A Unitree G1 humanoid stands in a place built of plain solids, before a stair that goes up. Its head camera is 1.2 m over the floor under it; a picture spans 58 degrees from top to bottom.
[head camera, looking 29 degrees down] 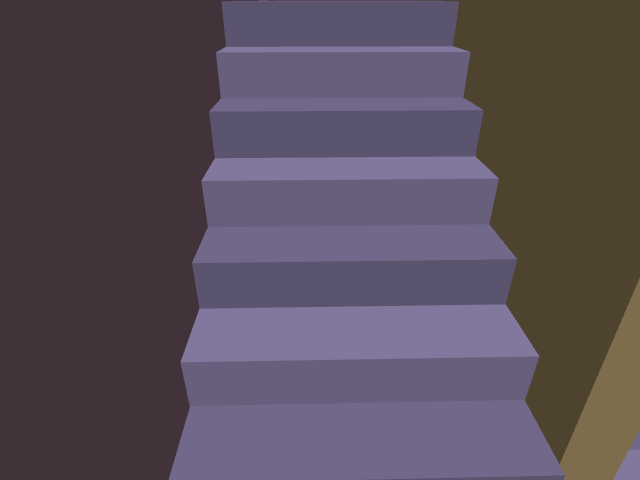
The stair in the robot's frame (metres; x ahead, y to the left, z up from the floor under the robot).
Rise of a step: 0.17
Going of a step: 0.24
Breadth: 0.98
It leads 1 degrees to the left of straight ahead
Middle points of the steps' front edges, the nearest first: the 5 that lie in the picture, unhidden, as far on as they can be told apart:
0.88 -0.11 0.34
1.11 -0.11 0.51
1.34 -0.10 0.68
1.58 -0.10 0.86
1.81 -0.09 1.03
